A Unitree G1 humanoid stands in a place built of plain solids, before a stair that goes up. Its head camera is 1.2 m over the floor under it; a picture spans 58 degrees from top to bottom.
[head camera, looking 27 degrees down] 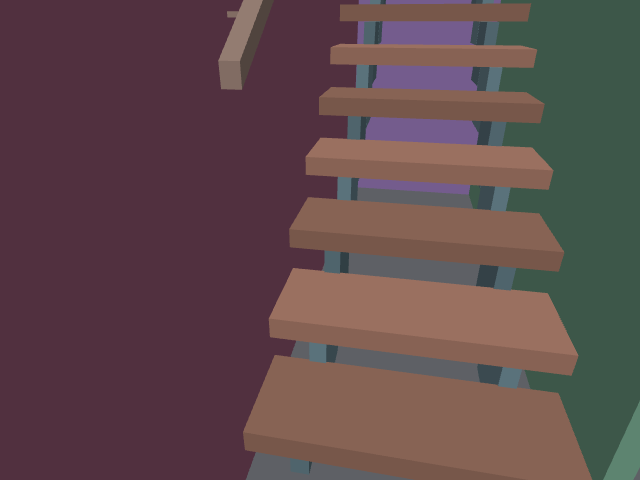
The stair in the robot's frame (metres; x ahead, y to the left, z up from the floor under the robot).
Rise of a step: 0.18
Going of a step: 0.28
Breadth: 0.90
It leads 11 degrees to the right of straight ahead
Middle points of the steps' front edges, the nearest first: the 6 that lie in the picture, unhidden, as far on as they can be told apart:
0.74 -0.23 0.18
1.02 -0.28 0.36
1.29 -0.33 0.54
1.56 -0.39 0.72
1.84 -0.44 0.91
2.11 -0.49 1.09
